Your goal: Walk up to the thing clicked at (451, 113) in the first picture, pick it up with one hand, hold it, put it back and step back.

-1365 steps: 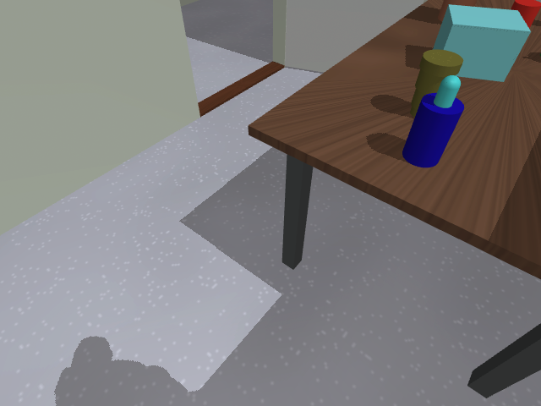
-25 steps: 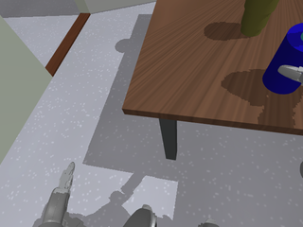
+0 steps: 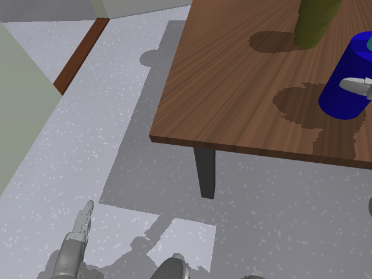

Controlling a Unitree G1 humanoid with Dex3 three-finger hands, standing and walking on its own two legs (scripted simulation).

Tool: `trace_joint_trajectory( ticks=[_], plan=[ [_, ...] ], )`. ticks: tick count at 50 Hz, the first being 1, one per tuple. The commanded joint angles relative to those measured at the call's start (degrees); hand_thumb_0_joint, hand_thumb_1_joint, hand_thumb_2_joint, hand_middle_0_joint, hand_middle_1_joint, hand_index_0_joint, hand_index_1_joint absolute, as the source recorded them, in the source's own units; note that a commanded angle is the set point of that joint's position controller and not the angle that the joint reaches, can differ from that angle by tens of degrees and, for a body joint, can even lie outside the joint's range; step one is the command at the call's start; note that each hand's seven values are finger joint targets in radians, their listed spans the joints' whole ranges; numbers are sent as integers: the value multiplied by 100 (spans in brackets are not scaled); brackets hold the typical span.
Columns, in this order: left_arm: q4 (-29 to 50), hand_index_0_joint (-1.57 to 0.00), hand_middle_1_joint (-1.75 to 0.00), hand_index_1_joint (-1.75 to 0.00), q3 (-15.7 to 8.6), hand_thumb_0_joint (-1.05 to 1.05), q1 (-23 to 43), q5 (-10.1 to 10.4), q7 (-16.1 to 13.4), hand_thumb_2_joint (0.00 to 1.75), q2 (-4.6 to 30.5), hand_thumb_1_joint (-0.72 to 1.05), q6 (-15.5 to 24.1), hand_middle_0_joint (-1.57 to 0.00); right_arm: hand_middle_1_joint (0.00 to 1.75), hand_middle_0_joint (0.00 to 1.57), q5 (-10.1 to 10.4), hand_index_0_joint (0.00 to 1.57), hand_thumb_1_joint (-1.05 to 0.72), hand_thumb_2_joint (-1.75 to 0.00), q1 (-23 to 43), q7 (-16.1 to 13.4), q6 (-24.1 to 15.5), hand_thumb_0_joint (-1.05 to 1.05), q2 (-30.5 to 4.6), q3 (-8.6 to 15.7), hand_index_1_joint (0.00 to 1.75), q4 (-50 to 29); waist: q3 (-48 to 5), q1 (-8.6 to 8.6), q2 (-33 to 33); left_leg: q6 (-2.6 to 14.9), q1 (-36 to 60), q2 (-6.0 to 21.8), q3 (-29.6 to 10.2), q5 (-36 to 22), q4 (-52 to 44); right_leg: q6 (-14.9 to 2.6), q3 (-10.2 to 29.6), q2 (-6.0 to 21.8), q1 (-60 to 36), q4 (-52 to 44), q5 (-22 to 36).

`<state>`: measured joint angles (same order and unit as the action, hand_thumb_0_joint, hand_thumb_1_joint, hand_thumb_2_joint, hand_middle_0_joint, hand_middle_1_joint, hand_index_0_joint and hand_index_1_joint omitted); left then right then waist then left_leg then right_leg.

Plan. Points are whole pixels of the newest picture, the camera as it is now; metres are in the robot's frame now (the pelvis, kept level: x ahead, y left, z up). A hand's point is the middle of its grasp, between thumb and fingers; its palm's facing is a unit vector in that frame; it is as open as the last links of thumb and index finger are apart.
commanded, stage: open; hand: right
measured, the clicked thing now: (365, 66) +0.54 -0.23 +0.12
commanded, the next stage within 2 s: withdraw in 0.12 s
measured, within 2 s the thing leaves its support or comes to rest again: neither
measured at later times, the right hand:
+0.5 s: hand out of the picture +0.53 -0.25 +0.13, palm faces +0.29 +0.96 +0.00, open 12.9 cm
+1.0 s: hand out of the picture +0.52 -0.31 +0.17, palm faces +0.29 +0.94 -0.18, open 17.1 cm
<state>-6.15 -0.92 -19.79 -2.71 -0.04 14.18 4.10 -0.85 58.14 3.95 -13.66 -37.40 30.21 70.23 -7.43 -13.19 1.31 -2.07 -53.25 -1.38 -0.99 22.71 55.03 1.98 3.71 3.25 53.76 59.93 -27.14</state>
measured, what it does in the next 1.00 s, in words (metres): stands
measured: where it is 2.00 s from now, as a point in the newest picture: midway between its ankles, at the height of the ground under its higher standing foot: outside the picture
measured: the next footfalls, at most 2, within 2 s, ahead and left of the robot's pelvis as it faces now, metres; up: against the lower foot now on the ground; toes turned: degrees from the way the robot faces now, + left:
none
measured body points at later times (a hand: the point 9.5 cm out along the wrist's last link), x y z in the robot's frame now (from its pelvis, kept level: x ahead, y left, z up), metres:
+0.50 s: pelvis -0.01 +0.00 +0.00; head +0.10 -0.03 +0.43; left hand +0.13 +0.27 -0.01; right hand +0.51 -0.30 +0.13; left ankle +0.03 +0.15 -0.67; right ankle +0.01 -0.13 -0.67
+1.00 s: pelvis +0.02 +0.00 +0.03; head +0.11 -0.02 +0.47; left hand +0.17 +0.25 -0.01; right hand +0.50 -0.36 +0.18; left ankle +0.03 +0.15 -0.67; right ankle +0.01 -0.13 -0.67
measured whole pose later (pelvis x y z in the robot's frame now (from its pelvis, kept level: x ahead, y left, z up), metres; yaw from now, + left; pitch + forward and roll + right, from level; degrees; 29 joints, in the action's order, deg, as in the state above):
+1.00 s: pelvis +0.02 +0.00 +0.03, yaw +0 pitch +16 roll +2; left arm -12.0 0.8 -17.4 0.6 0.2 14.9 1.6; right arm -4.1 60.6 8.2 -0.7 -45.3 24.5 74.4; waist -5.0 -9.7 1.1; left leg -2.5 -40.5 -0.3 -1.9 19.4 43.8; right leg 1.4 2.3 2.6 40.7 48.2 -23.6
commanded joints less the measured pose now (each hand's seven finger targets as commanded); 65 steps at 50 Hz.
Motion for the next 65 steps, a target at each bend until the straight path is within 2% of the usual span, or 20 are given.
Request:
trace_joint_trajectory(
  ticks=[1,11,17,24,27,29,32,37,42,43,47,50,51,53,56,59,61,62,63,65],
  plan=[
    [964,-4,-4,-5,-590,0,-98,48,-46,6,942,-56,275,-5,58,69,74,70,31,-41,2606,0,-392,0,-1463,105,58,-1188,-2869,-82,913,222,1547,-102,192,-2223,-414,-211,-288,-149,-1659,-540,2287],
    [1137,-4,-4,-5,-569,0,-230,44,1,5,912,-55,184,-5,50,61,-9,61,23,-37,2560,-10,-383,0,-1406,-3,50,-870,-2602,-125,858,228,1224,-116,233,-1661,-416,-208,-253,-139,-1581,-628,1830],
    [1426,-6,-5,-4,-549,0,-231,36,-13,2,944,-50,180,-6,49,50,-18,50,16,-44,2811,-3,-423,0,-1728,114,49,-1317,-2953,-85,981,207,1458,-101,191,-1445,-472,-226,-294,-162,-1511,-607,1508],
    [1158,-6,-4,-4,-563,0,-239,105,-88,2,1008,-51,97,-5,38,41,59,40,19,-33,3411,-77,-351,0,-2708,515,38,-2408,-3497,308,1563,256,1928,-106,235,-1585,-659,-165,-307,-206,-2290,-883,1831],
    [589,-5,-4,-4,-382,0,-83,130,-134,2,906,-51,66,-5,26,31,52,30,26,-21,3191,-83,-192,0,-2743,407,26,-1991,-2989,405,1360,247,2092,-94,213,-1493,-858,-192,-365,-227,-2055,-1015,1647],
    [379,-5,-4,-4,-31,0,277,147,-129,3,646,-52,120,-5,15,22,79,20,32,-11,3253,-9,-116,0,-2375,103,15,-1717,-2693,377,1410,241,1956,-110,203,-1313,-1001,-199,-354,-196,-2084,-1149,1516],
    [22,-5,-4,-4,47,0,629,176,-200,3,684,-54,198,-5,6,12,72,11,41,-3,3265,153,111,0,-2307,-55,6,-1176,-2590,309,1084,223,2005,-137,228,-1264,-1156,-214,-327,-171,-2157,-1296,1436],
    [-15,-4,-4,-6,-250,0,497,220,-292,5,1046,-58,242,-5,5,7,83,7,44,-5,2895,657,558,0,-1931,-351,5,-273,-2303,-14,352,166,2017,-156,313,-1843,-1295,-271,-234,-134,-2364,-1372,2086],
    [25,-6,-4,-5,-239,0,21,297,-244,4,978,-55,245,-7,4,8,290,8,43,-3,2595,1002,740,0,-1601,-458,4,-280,-1731,-7,255,152,1839,-131,308,-1786,-1384,-277,-221,-144,-2492,-1570,2118],
    [224,-6,-5,-5,-193,0,520,323,-172,4,907,-54,144,-6,5,7,-242,7,44,-5,2150,672,879,0,-1892,-747,5,391,-1365,227,158,171,1827,-80,282,-1530,-1530,-219,-334,-181,-2339,-1671,1916],
    [3,-6,-5,-5,-336,0,-308,355,-7,4,951,-52,-57,-6,6,6,-301,7,53,-4,2633,338,926,0,-2505,-563,6,-541,-1879,194,592,189,2095,-45,252,-1967,-1567,-203,-399,-209,-2829,-1742,2332],
    [715,-5,-4,-4,-414,0,-289,402,111,3,1172,-50,-122,-5,6,6,-367,6,61,-2,3096,85,710,0,-4065,365,6,-2807,-4085,824,1536,236,3252,4,198,-3144,-1353,-59,-492,-248,-3908,-1590,3856],
    [500,-6,-5,-4,-459,0,-525,406,134,4,1204,-51,-184,-5,5,6,-372,5,61,-3,2595,2,729,0,-4177,524,5,-2816,-3960,913,1707,255,3308,-8,220,-3259,-1328,-23,-483,-268,-3901,-1566,4150],
    [-134,-6,-5,-3,-205,0,-512,454,247,3,805,-49,-277,-5,5,6,-321,5,61,-3,1113,-67,853,0,-3032,106,5,-1615,-2714,948,1199,263,3248,-45,281,-3206,-1420,-4,-486,-283,-3228,-1707,3915],
    [553,-5,-5,-4,-33,0,991,437,256,5,757,-52,-197,-5,5,6,-246,5,61,-4,1310,-262,706,0,-2807,171,5,-2702,-3333,1269,1350,324,3699,-27,200,-3145,-1444,59,-524,-238,-3183,-1818,3887],
    [214,-5,-5,-4,149,0,443,476,315,5,422,-52,-209,-5,5,6,-116,5,61,-3,-88,-245,769,0,-1747,-260,5,-2634,-2860,1229,1271,336,3509,-73,302,-3033,-1515,43,-502,-193,-3386,-1815,4117],
    [577,-5,-4,-4,-424,0,311,497,228,5,946,-53,-214,-5,5,6,-62,5,61,-4,-624,-310,728,0,-1911,-129,5,-3679,-3131,1198,1006,293,3805,-38,289,-3415,-1492,6,-523,-179,-3627,-1836,4343],
    [764,-5,-5,-4,-584,0,436,496,193,5,1124,-52,-224,-5,5,6,-5,5,61,-4,-770,-292,769,0,-1580,-378,5,-3988,-2924,1107,838,278,3608,-67,324,-3373,-1494,1,-508,-161,-3748,-1842,4414],
    [375,-5,-5,-4,-847,0,-250,471,159,5,1274,-52,-296,-5,5,6,81,5,60,-4,-1624,-258,863,0,-1133,-508,5,-3965,-2390,1007,681,256,3340,-76,368,-3272,-1552,-25,-505,-153,-3791,-1872,4354],
    [-29,-6,-5,-5,-723,0,-541,567,171,4,996,-51,-405,-5,5,6,251,5,57,-4,-2267,-262,1019,0,-678,-737,5,-4717,-1606,1119,641,270,3043,-86,437,-2791,-1674,-46,-474,-103,-3814,-2006,4276]
  ],
)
